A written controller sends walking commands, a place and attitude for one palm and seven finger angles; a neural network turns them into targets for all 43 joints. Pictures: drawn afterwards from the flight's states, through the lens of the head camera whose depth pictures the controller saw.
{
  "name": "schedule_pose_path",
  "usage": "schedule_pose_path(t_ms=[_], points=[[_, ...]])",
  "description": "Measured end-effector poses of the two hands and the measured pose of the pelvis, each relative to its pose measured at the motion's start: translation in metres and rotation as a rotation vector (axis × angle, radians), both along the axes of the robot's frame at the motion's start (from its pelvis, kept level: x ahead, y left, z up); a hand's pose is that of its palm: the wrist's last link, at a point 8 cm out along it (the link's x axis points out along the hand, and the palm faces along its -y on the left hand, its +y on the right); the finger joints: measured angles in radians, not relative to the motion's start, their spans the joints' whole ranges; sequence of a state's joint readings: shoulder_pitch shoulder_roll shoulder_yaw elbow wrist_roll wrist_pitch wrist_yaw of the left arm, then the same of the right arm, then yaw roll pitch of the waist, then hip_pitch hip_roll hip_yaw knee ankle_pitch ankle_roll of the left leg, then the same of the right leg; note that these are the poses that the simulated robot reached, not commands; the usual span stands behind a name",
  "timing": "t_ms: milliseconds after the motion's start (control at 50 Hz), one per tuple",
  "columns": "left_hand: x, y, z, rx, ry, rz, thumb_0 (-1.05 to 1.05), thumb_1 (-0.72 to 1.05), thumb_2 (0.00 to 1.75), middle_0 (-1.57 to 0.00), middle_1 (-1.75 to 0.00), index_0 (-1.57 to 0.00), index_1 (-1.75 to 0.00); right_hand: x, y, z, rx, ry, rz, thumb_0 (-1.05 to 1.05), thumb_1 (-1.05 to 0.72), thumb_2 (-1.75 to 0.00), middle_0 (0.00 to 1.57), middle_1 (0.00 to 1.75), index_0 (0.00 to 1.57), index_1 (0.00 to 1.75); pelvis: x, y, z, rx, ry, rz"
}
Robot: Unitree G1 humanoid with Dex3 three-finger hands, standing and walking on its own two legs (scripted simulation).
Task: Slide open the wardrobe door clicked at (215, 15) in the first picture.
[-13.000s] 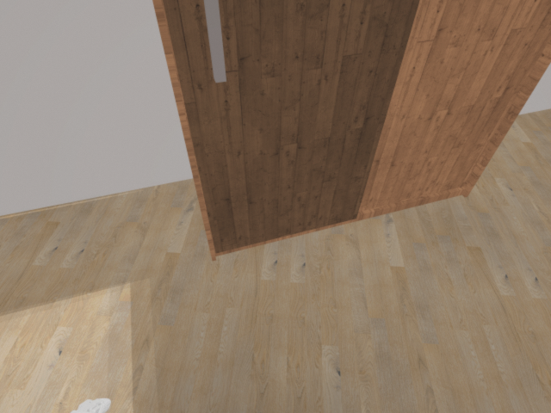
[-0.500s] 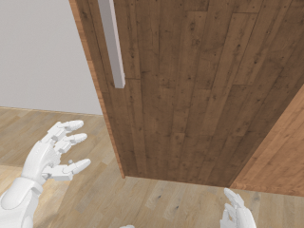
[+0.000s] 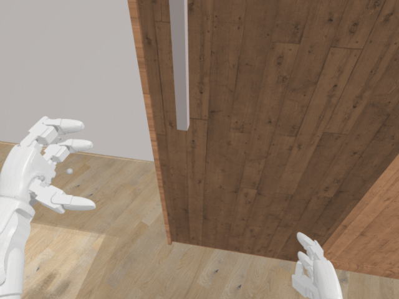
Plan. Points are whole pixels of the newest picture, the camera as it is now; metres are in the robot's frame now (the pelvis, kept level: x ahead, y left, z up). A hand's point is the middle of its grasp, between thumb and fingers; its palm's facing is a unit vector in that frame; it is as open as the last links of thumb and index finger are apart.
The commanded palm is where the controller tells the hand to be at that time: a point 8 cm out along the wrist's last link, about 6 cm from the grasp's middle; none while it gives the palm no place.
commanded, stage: raise the hand with hooked fingers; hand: left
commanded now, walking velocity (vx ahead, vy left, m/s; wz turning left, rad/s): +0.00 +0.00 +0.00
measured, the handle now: (183, 67) +0.53 +0.12 +0.24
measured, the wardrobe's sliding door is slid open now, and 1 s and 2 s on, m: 0.00 0.00 0.00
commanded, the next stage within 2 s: move the hooked fingers beside the handle in 0.88 s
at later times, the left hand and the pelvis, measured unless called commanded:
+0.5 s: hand (31, 137) +0.25 +0.29 +0.25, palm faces +0.07 -0.99 -0.11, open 14.0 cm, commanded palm +0.20 +0.32 +0.25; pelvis -0.03 -0.01 +0.01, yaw +1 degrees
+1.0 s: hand (68, 130) +0.27 +0.25 +0.24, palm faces +0.02 -0.99 -0.12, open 14.0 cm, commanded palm +0.24 +0.30 +0.25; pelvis +0.00 -0.02 +0.01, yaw -1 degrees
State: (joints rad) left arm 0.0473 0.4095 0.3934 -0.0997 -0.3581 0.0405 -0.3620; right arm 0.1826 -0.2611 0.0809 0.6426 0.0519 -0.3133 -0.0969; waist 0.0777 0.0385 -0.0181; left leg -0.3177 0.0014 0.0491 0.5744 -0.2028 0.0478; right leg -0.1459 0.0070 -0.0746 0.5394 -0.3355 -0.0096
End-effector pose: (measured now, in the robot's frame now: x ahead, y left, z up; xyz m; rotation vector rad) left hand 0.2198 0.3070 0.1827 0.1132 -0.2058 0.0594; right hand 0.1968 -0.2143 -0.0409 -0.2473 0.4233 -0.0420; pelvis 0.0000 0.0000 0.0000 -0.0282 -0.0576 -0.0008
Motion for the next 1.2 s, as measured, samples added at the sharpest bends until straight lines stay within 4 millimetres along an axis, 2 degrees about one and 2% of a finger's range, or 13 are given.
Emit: schedule_pose_path(t_ms=[60,200,340,420,480,540,600,660,740,840,1040,1200], points=[[-0.001,0.01,0.013,-0.007,0.011,0.005,-0.01,-0.39,0.34,-0.29,-1.13,-0.29,-1.13,0.003,0.016,0.002,0.025,-0.005,0.033,0.01,-0.91,-0.9,0.2,0.3,0.2,0.3,-0.006,0.002,0.002,-0.001,-0.017,0.008],[-0.001,0.02,0.02,-0.004,0.126,0.002,-0.01,-0.47,0.31,-0.3,-1.18,-0.3,-1.19,-0.005,0.034,0.0,0.05,0.033,0.076,0.01,-0.9,-0.9,0.21,0.3,0.2,0.3,-0.019,0.002,0.006,0.0,-0.037,0.019],[-0.01,0.027,0.066,0.025,0.002,0.014,-0.02,-0.5,0.3,-0.3,-1.2,-0.3,-1.2,-0.019,0.028,-0.003,0.039,0.067,0.082,0.01,-0.9,-0.9,0.21,0.31,0.2,0.3,-0.025,-0.001,0.007,-0.001,-0.063,0.022],[-0.006,0.038,0.078,0.009,0.045,0.035,-0.02,-0.5,0.3,-0.3,-1.2,-0.3,-1.2,-0.024,0.017,-0.007,0.036,0.083,0.063,0.01,-0.9,-0.9,0.21,0.31,0.2,0.3,-0.028,-0.004,0.007,0.002,-0.064,0.021],[0.001,0.038,0.072,-0.003,0.118,0.026,-0.01,-0.5,0.3,-0.3,-1.2,-0.3,-1.2,-0.028,0.006,-0.009,0.037,0.089,0.045,0.01,-0.9,-0.9,0.21,0.31,0.2,0.3,-0.031,-0.006,0.007,0.002,-0.054,0.016],[0.007,0.027,0.06,-0.002,0.157,-0.015,-0.01,-0.5,0.3,-0.3,-1.2,-0.3,-1.2,-0.031,-0.004,-0.009,0.034,0.086,0.026,0.01,-0.9,-0.9,0.21,0.3,0.2,0.3,-0.031,-0.007,0.005,-0.002,-0.046,0.005],[0.01,0.011,0.053,-0.001,0.133,-0.058,-0.02,-0.5,0.3,-0.3,-1.2,-0.3,-1.2,-0.033,-0.013,-0.008,0.026,0.079,0.007,0.01,-0.9,-0.9,0.2,0.3,0.2,0.3,-0.029,-0.009,0.004,-0.002,-0.047,-0.002],[0.011,0.002,0.055,-0.006,0.077,-0.066,-0.02,-0.5,0.3,-0.3,-1.2,-0.3,-1.21,-0.034,-0.019,-0.005,0.015,0.07,-0.008,0.01,-0.91,-0.9,0.2,0.3,0.2,0.3,-0.026,-0.011,0.004,-0.002,-0.052,-0.008],[0.013,0.006,0.063,-0.009,0.051,-0.012,-0.02,-0.5,0.3,-0.3,-1.2,-0.31,-1.21,-0.03,-0.022,-0.004,0.012,0.067,-0.018,0.01,-0.91,-0.9,0.2,0.3,0.2,0.3,-0.021,-0.014,0.005,0.002,-0.056,-0.009],[0.021,0.012,0.064,-0.002,0.112,0.033,-0.02,-0.5,0.3,-0.3,-1.2,-0.3,-1.21,-0.021,-0.022,-0.009,0.022,0.082,-0.009,0.01,-0.91,-0.9,0.2,0.3,0.2,0.3,-0.016,-0.017,0.006,0.006,-0.043,-0.004],[0.035,-0.004,0.066,0.004,0.094,-0.044,-0.02,-0.5,0.3,-0.3,-1.2,-0.3,-1.21,-0.001,-0.017,-0.01,0.049,0.086,0.013,0.01,-0.91,-0.9,0.2,0.3,0.2,0.3,0.0,-0.021,0.007,0.013,-0.02,-0.012],[0.053,0.002,0.056,-0.032,0.146,-0.005,-0.02,-0.5,0.3,-0.3,-1.2,-0.3,-1.21,0.011,-0.021,-0.007,0.042,0.089,0.01,0.01,-0.91,-0.9,0.2,0.3,0.2,0.3,0.006,-0.024,0.007,0.017,-0.008,-0.008]])
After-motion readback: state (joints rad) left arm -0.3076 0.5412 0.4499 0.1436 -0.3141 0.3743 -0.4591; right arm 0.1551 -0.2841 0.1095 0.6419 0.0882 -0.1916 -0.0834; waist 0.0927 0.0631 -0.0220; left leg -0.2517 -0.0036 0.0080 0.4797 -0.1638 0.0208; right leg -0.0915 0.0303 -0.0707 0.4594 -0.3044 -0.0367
